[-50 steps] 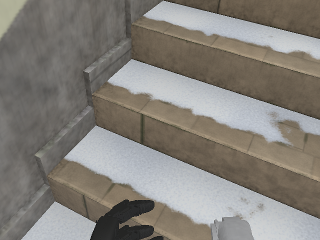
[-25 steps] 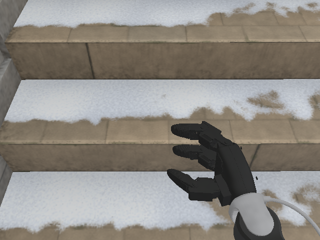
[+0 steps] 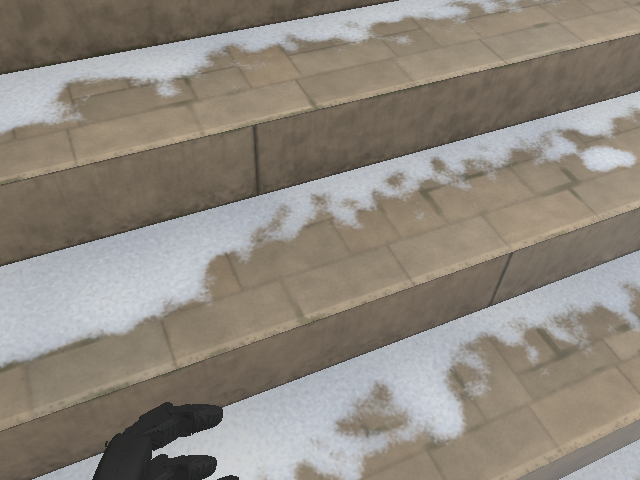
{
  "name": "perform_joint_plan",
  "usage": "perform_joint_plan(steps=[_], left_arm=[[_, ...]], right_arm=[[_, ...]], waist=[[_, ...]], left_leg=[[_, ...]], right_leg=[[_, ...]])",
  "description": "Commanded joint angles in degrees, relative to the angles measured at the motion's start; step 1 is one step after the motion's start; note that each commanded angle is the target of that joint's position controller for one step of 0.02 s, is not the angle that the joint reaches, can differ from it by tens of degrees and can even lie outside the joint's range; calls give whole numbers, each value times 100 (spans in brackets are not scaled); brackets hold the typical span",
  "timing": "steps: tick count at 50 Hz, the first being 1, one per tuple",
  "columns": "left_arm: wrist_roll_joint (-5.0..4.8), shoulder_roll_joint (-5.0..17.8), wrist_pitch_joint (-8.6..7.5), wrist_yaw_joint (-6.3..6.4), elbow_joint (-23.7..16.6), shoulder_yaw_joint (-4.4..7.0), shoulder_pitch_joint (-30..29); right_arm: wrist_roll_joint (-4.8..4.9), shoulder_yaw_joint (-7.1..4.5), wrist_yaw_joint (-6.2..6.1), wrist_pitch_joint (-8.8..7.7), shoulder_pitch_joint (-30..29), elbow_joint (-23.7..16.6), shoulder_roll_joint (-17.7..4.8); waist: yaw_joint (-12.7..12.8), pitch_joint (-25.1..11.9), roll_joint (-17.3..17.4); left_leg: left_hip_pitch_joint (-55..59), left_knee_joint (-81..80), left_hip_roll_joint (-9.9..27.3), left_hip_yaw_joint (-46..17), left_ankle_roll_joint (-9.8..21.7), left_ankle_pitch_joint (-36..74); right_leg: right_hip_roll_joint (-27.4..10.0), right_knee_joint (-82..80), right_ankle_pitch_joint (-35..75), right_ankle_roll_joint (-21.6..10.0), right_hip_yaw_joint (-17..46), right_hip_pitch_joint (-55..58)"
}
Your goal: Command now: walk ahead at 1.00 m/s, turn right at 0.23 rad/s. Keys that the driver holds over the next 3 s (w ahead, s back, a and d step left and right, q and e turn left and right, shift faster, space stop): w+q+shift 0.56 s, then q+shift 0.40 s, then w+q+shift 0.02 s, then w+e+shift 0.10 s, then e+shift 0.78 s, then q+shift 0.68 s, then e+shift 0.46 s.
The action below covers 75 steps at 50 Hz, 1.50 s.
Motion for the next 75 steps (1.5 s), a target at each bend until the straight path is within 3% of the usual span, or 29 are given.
perform_joint_plan(steps=[1, 3, 6, 12, 15, 17, 18, 20, 22, 25, 30, 32, 34, 35, 36, 37, 39, 44, 52, 56, 57, 58, 60, 63, 65, 68, 72, 74, 75], left_arm=[[331, 588, -286, 135, 1066, 395, 2453], [190, -559, -392, -155, 2063, 83, 2218], [483, -1026, -320, -201, 2461, -138, 1361], [150, 177, -576, 149, 2648, -222, 1367], [130, 1712, -585, 541, 2482, 118, 1581], [236, 2471, -317, 522, 2011, 480, 656], [267, 2023, -211, 499, 1746, 483, 376], [423, 78, -732, 288, 432, 151, -301], [517, -527, -1073, -73, -428, -111, -989], [599, -998, -1051, -264, -495, -444, -79], [577, -772, -1128, 12, -1693, -687, -1985], [644, -616, -1138, 221, -2266, -764, -2394], [340, 760, -980, 666, -1596, 141, 574], [253, 1777, -848, 677, -709, 598, 2460], [503, 2033, -753, 623, -206, 533, 2641], [419, 1394, -607, 683, -574, 503, 1687], [57, 206, -365, 800, 29, 322, 921], [191, -174, -208, 630, 1238, 359, 502], [165, 1867, -179, 438, 1141, 853, 910], [-115, 1248, -194, 297, 1425, 563, 1212], [138, 664, -370, 205, 1174, 379, 1128], [-116, 411, -573, 140, 1319, 357, 1438], [-458, 295, -542, 146, 1097, 396, 515], [-135, -228, -304, 185, 343, 96, -188], [-79, -424, -140, 103, -114, -40, 31], [217, -177, -115, 192, -698, -188, -328], [299, 815, 0, 394, 192, 345, 1906], [345, 1423, 184, 359, 409, 612, 2227], [463, 1861, 234, 433, 154, 703, 1331]], right_arm=[[350, -249, 289, -588, -1670, -1562, -322], [131, 315, 398, -410, -2497, -2274, 1076], [525, 458, 547, 26, -1412, -2051, 1028], [250, 600, 288, 330, -3057, -2846, 265], [75, 59, 366, 289, -1877, -2322, -856], [-73, -120, 417, 472, -498, -1896, -1185], [-44, -229, 502, 505, -366, -1719, -1266], [-310, -108, 543, 423, -446, -1199, -940], [-223, 211, 454, 178, 11, -953, 272], [43, 157, 475, 181, 79, -732, 309], [164, -17, 120, 154, -21, -743, -319], [576, -209, -136, 377, 329, -771, -690], [279, -576, -56, 77, -201, -877, -1773], [146, -617, 10, -25, -1228, -1343, -1742], [-109, -356, 159, -93, -1186, -1800, -557], [-156, -465, 392, -97, -646, -1790, -944], [-58, -357, 384, 326, -1656, -2497, -420], [199, 117, 391, 576, -1410, -2749, 351], [237, -81, 190, 704, -2380, -3008, -556], [-187, -359, 272, 585, -1085, -2301, -905], [-276, -472, 151, 612, -676, -2166, -1544], [-536, -555, 41, 638, 433, -2053, -1899], [-425, -589, 90, 621, 469, -1728, -1681], [-186, -102, 43, 540, -588, -1248, -114], [-121, -33, -55, 591, -1164, -1120, 50], [-285, -195, -344, 694, -1944, -1113, -896], [26, -565, -181, 577, -2234, -1350, -2283], [139, -407, -107, 552, -2232, -1567, -1540], [-255, -285, 153, 451, -1924, -1862, -826]], waist=[[947, -1310, -828], [130, 12, 329], [-806, 440, -153], [-707, 405, -189], [-1488, -2181, -786], [-1804, -2028, -1568], [-1788, -1454, -1016], [-374, 94, 2764], [-180, 566, 1047], [444, 499, -518], [196, 981, -294], [228, -135, -631], [1844, -2776, 1235], [2270, -3696, 411], [1302, -4099, -3455], [902, -3669, -2814], [325, -434, -798], [-635, 625, 145], [-188, -531, -494], [-508, -256, -312], [-403, -446, 1154], [-779, -1759, 1740], [-868, -1278, 785], [-93, 198, 274], [493, 431, 229], [941, 101, 637], [1351, -2141, 1241], [1184, -1664, -30], [388, -1350, -2193]], left_leg=[[-4759, 6502, -1090, -1689, 651, -669], [-6032, 7663, -870, -1595, 1034, -956], [-6807, 8598, -891, -1456, 1016, -1071], [-4542, 4727, -944, 566, 447, 463], [-1445, 3354, -1703, 1363, 382, -293], [-1729, 1357, -1551, 748, 498, -3314], [-1612, -848, -1588, 80, 785, -3306], [-1018, -3147, -997, -3945, 1983, 17], [-1249, -3565, -902, -4776, 1537, -1941], [-549, -3290, -995, -3847, 1265, -1101], [-2086, -4413, -962, -3371, 1014, 2], [-3625, -5132, -1219, -2623, 777, 2718], [-2656, -2355, -1337, -3082, 536, 8953], [-1729, -653, -1333, -2950, 319, 6504], [-2799, 2627, -2588, -2353, -27, -1116], [-3576, 4571, -2083, -2044, -302, -1751], [-4950, 5757, -1531, -818, -526, -2130], [-4974, 5133, -491, -582, -223, -1266], [-2323, 240, -721, 697, 111, -2299], [-298, -4278, -901, 444, 334, 111], [1685, -2793, 348, -843, 418, 6200], [3083, -2878, 1952, -2634, 1532, 7909], [2574, -3627, 2107, -2580, 1828, 3537], [1172, -4170, 1580, -1161, 788, 1340], [36, -4507, 1351, -193, 293, 883], [-2335, -5355, -12, 1610, 243, 1756], [881, -3077, 724, 1230, 709, 9806], [-388, -281, 373, 573, 359, 4714], [-2858, 2928, -1605, -211, -279, -1325]], right_leg=[[-2007, -5607, -1442, -557, 6525, 4881], [-1486, -4564, 718, 53, 3646, 3400], [-1335, -4726, 2184, 480, 1479, 2314], [-1016, -6810, 3446, 508, -365, 183], [-1200, -5570, 12189, 212, -523, 2888], [-2125, -3683, 13961, -88, 104, 5215], [-1927, -2195, 12159, -205, 239, 5187], [718, 3128, 1737, 539, 1372, 577], [522, 5589, 1114, 113, 1992, -1462], [208, 6411, 747, 263, 1678, -2936], [-397, 3990, 15, 689, 681, -2572], [-283, -78, 189, 713, 15, 1953], [56, -1117, 1144, 562, 1133, 5634], [-982, -2239, 1219, 52, 3067, 6172], [-2688, -3934, 4142, -873, 6190, 6754], [-3208, -4341, 3513, -1204, 7267, 5882], [-2562, -3983, 2266, -536, 4430, 3403], [-2015, -4736, 1832, 404, 1060, 1733], [-1985, -5495, 2179, 43, 15, 3196], [-1603, -2632, 4937, 361, 51, 4050], [-986, -142, 1315, 730, 93, 1396], [23, 2982, -317, 1146, 1236, -563], [-87, 6089, -717, 1097, 2034, -2497], [-289, 6895, -496, 890, 1917, -3593], [-426, 6090, -147, 722, 1774, -3263], [-435, 2203, 874, 860, 428, -344], [224, 703, 164, 416, 227, 1840], [145, -2298, 927, -202, 2289, 3019], [-648, -4276, 2250, -1172, 6117, 3352]])
Next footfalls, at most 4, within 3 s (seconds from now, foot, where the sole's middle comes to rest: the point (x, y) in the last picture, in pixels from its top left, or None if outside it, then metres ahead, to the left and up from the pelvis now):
0.36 left None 0.37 0.12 -0.49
0.70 right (296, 237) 0.78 0.06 -0.33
1.12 left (119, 287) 0.66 0.35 -0.33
1.48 right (148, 98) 0.95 0.32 -0.16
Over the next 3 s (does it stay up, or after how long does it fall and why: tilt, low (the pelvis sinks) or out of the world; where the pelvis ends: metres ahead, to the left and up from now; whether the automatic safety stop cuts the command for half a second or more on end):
stays up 1.06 0.60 0.75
